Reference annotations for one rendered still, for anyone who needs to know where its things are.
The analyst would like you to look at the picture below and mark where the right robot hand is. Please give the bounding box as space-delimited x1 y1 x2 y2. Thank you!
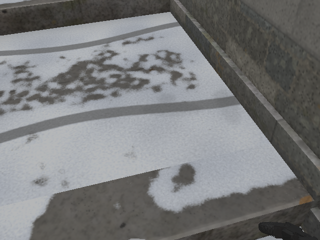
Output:
258 222 318 240

